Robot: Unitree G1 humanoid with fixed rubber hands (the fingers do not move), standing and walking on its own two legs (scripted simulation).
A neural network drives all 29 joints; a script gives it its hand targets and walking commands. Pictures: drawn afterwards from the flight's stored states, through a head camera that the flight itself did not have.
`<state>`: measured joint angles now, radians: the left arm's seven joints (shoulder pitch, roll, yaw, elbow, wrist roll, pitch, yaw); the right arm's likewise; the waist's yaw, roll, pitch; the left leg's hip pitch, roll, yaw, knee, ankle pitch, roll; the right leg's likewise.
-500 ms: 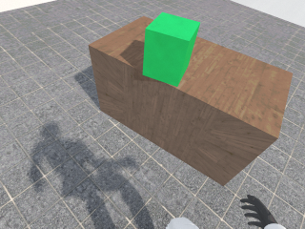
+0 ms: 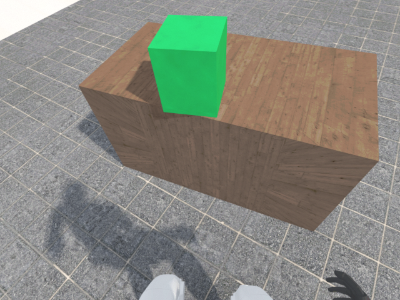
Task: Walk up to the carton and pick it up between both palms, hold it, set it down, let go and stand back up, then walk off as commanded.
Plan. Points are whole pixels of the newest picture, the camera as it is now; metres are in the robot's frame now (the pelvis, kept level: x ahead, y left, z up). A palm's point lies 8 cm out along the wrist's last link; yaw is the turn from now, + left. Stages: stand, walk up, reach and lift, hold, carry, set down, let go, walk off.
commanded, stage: walk up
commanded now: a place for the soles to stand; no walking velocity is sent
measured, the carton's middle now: (193, 67) +0.81 +0.04 -0.01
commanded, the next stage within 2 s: none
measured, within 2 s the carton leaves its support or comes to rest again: neither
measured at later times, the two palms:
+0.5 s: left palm (18, 284) +0.16 +0.43 -0.12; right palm out of the picture +0.12 -0.19 -0.06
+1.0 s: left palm (35, 246) +0.23 +0.40 -0.08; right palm out of the picture +0.10 -0.21 -0.12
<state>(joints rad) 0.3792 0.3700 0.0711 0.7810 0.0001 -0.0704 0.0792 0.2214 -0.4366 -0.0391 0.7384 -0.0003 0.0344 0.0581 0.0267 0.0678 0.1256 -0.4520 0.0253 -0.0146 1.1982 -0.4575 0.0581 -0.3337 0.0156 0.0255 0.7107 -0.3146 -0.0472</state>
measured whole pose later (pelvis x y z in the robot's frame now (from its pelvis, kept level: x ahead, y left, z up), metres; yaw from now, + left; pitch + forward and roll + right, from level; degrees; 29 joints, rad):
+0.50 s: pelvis +0.07 +0.14 +0.00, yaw -7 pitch -4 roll -3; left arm 0.38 0.38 0.06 0.78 0.00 -0.05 0.05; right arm 0.23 -0.40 -0.06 0.74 0.00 0.00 0.05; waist -0.05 -0.04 0.13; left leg -0.31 0.05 0.05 0.72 -0.35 0.01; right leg -0.44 0.04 0.15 1.20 -0.35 -0.01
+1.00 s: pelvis +0.10 +0.11 +0.00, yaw -16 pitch -2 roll +2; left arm 0.35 0.38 0.05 0.78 0.00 -0.05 0.03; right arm 0.24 -0.41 -0.06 0.74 0.00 0.00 0.01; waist -0.02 0.03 0.15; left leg -0.37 0.05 0.04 0.92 -0.59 0.04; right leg -0.42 0.05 0.08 0.75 -0.29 -0.05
